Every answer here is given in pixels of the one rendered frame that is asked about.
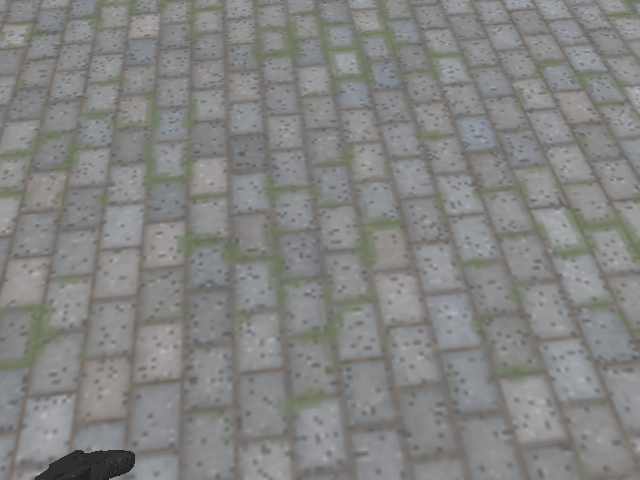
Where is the left robot hand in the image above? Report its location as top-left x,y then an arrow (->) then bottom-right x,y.
34,450 -> 135,480

